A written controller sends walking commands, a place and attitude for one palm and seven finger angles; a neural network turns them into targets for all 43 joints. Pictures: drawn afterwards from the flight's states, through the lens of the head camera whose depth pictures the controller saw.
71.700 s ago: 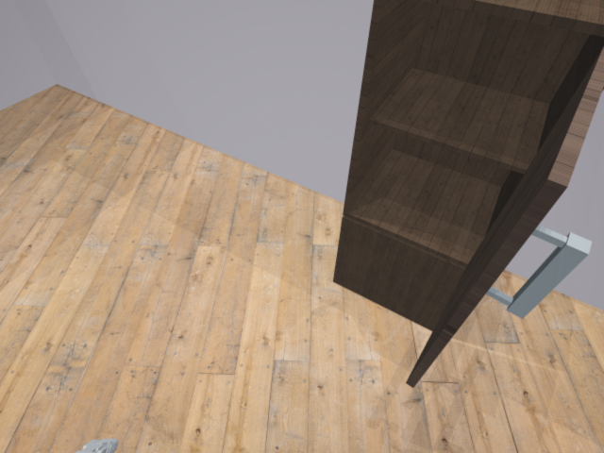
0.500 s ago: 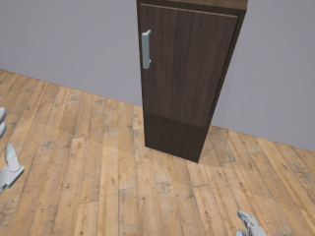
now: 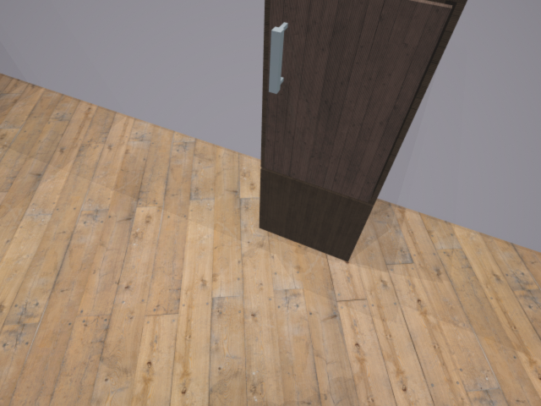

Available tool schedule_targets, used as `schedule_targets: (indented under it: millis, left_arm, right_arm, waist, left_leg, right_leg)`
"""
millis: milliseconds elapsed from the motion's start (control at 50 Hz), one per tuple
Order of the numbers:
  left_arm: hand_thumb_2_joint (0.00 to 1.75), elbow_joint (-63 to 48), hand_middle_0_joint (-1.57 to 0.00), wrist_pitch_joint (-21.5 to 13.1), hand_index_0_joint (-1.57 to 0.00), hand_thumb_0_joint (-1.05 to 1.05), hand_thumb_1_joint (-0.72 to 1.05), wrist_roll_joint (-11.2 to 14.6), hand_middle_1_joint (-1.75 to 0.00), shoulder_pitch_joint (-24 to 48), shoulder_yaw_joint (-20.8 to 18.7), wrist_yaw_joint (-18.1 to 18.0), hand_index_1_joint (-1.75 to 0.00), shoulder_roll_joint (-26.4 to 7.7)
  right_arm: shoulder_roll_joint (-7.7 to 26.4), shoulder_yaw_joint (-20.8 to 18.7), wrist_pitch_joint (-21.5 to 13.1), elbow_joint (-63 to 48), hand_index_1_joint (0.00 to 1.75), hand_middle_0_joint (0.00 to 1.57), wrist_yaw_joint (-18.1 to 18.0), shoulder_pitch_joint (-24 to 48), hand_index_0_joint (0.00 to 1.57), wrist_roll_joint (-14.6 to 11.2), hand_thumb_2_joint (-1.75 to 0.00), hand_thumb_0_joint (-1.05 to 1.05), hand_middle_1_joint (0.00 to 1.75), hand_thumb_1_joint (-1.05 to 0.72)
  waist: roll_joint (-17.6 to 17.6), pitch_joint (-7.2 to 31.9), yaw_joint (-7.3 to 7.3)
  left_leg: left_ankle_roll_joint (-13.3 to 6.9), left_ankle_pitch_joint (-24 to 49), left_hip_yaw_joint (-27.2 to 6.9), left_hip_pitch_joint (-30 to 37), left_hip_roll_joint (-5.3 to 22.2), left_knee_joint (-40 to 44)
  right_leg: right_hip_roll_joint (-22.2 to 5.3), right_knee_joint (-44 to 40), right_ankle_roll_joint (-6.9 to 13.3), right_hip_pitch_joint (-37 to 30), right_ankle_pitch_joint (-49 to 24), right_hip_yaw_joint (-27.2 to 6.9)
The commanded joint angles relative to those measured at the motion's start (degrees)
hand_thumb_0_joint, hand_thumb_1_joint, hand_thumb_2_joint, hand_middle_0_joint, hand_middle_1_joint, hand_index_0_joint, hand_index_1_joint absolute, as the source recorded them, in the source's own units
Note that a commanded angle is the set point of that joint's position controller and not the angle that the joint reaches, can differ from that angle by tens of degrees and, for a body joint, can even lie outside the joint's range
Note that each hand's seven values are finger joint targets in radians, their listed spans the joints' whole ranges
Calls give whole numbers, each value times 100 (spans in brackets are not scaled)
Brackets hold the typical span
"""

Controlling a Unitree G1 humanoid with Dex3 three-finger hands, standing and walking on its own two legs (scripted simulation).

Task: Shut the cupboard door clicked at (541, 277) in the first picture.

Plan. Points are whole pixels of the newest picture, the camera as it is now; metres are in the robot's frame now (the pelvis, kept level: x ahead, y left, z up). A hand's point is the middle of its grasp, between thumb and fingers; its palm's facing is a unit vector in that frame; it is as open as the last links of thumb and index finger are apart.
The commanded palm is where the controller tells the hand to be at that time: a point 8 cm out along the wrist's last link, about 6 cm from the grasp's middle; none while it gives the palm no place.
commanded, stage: let the arm hang, fingers relaxed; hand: left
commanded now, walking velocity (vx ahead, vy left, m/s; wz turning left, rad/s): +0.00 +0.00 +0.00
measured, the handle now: (279, 58) +0.87 +0.03 +0.07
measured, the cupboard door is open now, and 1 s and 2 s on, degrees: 0 0 0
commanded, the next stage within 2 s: look to check the result in 0.64 s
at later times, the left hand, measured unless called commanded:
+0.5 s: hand out of the picture -0.03 +0.15 -0.18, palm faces +0.02 -0.99 -0.13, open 7.3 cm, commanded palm none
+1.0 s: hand out of the picture -0.04 +0.17 -0.17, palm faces +0.01 -0.98 -0.18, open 7.3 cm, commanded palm none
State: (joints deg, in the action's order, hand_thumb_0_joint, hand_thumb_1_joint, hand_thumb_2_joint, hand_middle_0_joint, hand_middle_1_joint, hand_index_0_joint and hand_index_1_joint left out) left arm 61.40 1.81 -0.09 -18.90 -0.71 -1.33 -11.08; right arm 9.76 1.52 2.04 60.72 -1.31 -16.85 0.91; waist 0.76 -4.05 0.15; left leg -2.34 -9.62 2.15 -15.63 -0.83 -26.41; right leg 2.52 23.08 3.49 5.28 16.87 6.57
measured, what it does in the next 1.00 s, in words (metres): stands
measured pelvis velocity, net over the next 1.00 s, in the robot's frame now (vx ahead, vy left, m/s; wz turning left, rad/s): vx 0.01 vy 0.01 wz -0.03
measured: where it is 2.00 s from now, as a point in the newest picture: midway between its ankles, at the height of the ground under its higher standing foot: outside the picture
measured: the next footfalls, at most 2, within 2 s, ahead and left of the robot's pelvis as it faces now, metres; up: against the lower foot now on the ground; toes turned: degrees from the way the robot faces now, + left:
none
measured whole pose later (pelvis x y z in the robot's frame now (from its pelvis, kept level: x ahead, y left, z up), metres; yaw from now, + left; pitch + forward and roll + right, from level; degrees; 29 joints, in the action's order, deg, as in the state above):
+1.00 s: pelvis +0.01 +0.01 +0.00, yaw -2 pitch -2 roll +0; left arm 67.3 -0.2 -0.2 -20.9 -0.1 -2.4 -7.2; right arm 7.8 0.6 0.1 66.1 -2.2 -18.3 0.3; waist -0.4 -2.0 0.9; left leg -3.3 -8.8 4.6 -11.4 -1.8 -22.2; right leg 1.3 21.5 2.4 2.9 16.5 4.1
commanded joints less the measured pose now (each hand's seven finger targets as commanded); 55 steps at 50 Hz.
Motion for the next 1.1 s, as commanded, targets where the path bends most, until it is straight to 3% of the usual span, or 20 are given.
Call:
schedule_targets:
  millis: [0,220,360,560,640,680,780,940,1080]
  left_arm:
    - [90,140,-20,-219,-20,0,90,-13,-30,-274,6,-41,-30,-365]
    - [90,606,-20,-210,-20,0,90,-24,-30,-785,56,-111,-30,-63]
    - [90,609,-20,-219,-20,0,90,-34,-30,-885,44,-135,-30,61]
    - [90,549,-20,-236,-20,0,90,-36,-30,-881,19,-136,-30,106]
    - [90,541,-20,-254,-20,0,90,-34,-30,-855,14,-136,-30,90]
    - [90,532,-20,-268,-20,0,90,-38,-30,-852,11,-142,-30,45]
    - [90,531,-20,-281,-20,0,90,-31,-30,-834,3,-143,-30,-22]
    - [90,546,-20,-265,-20,0,90,-26,-30,-729,7,-138,-30,-109]
    - [90,516,-20,-274,-20,0,90,-36,-30,-654,-3,-131,-30,-211]
  right_arm:
    - [581,-165,-166,-27,30,20,-113,-142,20,-23,-90,0,30,-90]
    - [285,-148,-157,412,30,20,-138,-488,20,-28,-90,0,30,-90]
    - [140,-150,-165,464,30,20,-140,-580,20,-18,-90,0,30,-90]
    - [120,-167,-200,423,30,20,-150,-629,20,-15,-90,0,30,-90]
    - [137,-167,-214,433,30,20,-150,-618,20,-22,-90,0,30,-90]
    - [185,-181,-210,419,30,20,-148,-640,20,-32,-90,0,30,-90]
    - [253,-181,-230,429,30,20,-153,-616,20,-37,-90,0,30,-90]
    - [313,-174,-223,453,30,20,-148,-534,20,-40,-90,0,30,-90]
    - [451,-193,-226,413,30,20,-139,-413,20,-39,-90,0,30,-90]
  waist:
    - [-227,177,52]
    - [153,-273,42]
    - [-53,-472,40]
    - [-184,-403,36]
    - [-86,-355,27]
    - [26,-306,38]
    - [-67,-174,43]
    - [-35,-322,55]
    - [-50,-207,45]
  left_leg:
    - [-55,388,-788,574,726,638]
    - [-83,-9,-682,533,665,895]
    - [-78,-121,-660,409,624,934]
    - [-77,-58,-671,434,616,936]
    - [-85,144,-637,490,627,875]
    - [-86,229,-629,535,633,826]
    - [-102,491,-625,656,658,780]
    - [-98,451,-624,660,672,823]
    - [-100,511,-643,747,680,809]
  right_leg:
    - [-908,-767,50,378,-371,-899]
    - [-857,-756,0,686,-61,-890]
    - [-847,-722,-1,813,-21,-914]
    - [-840,-680,-6,766,-161,-917]
    - [-868,-704,-13,713,-299,-915]
    - [-858,-726,-16,692,-315,-927]
    - [-864,-720,-14,580,-489,-921]
    - [-893,-769,-24,589,-456,-894]
    - [-896,-787,-24,533,-495,-909]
